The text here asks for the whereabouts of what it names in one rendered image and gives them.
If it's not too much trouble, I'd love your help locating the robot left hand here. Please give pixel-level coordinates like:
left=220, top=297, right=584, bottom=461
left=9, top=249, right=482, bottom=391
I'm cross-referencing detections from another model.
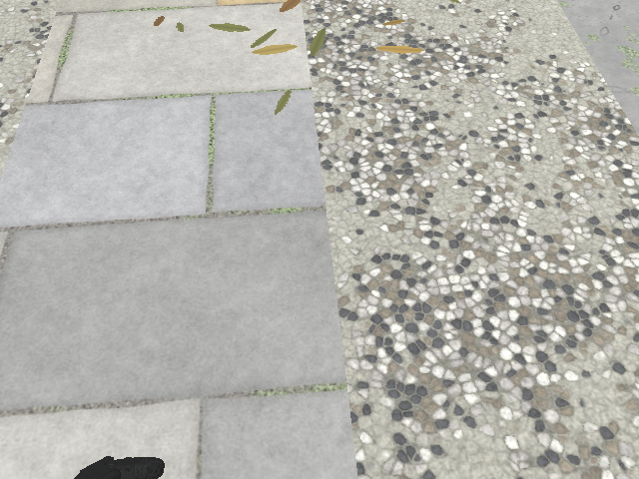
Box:
left=74, top=456, right=165, bottom=479

